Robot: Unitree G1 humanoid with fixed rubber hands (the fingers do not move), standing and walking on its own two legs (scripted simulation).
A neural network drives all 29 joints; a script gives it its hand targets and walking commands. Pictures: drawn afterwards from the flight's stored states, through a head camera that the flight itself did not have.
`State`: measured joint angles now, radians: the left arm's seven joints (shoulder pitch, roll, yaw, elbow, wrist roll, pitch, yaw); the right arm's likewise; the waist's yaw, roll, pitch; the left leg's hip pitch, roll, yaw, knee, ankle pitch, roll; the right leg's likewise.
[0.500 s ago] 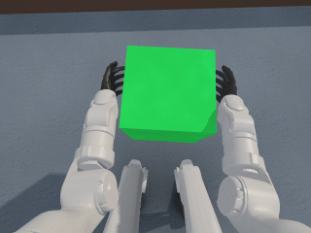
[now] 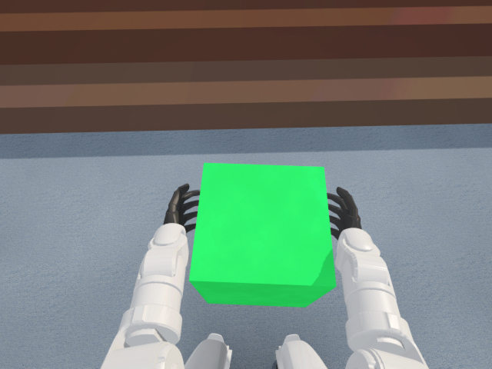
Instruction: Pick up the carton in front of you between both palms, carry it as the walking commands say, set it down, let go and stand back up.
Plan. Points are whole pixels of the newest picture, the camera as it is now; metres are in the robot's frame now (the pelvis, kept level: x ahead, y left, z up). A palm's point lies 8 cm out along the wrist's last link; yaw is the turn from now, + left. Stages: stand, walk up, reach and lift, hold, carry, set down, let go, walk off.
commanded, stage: reach and lift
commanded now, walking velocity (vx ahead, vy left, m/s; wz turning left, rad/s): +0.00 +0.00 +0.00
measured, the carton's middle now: (259, 242) +0.34 -0.01 -0.10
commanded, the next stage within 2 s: hold in 1.38 s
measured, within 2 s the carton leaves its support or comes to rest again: neither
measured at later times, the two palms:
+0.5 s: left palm (152, 220) +0.30 +0.15 +0.08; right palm (373, 222) +0.31 -0.15 +0.09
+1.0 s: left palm (151, 213) +0.31 +0.15 +0.09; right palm (374, 215) +0.31 -0.15 +0.09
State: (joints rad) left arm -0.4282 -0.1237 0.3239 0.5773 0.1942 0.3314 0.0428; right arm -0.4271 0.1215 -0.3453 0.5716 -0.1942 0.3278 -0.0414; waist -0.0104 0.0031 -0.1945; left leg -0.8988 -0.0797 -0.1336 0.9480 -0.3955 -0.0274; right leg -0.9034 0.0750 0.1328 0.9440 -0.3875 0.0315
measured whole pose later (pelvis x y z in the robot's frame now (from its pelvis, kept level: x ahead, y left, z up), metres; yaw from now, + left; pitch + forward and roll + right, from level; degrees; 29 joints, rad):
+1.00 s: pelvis +0.02 +0.00 +0.07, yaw +0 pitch -4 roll +0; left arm -0.29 -0.16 0.27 0.34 0.29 0.64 -0.01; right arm -0.29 0.16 -0.27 0.34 -0.29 0.64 0.00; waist 0.00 0.00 0.00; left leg -0.13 -0.04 -0.14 0.41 -0.21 -0.01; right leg -0.14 0.04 0.14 0.41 -0.21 0.01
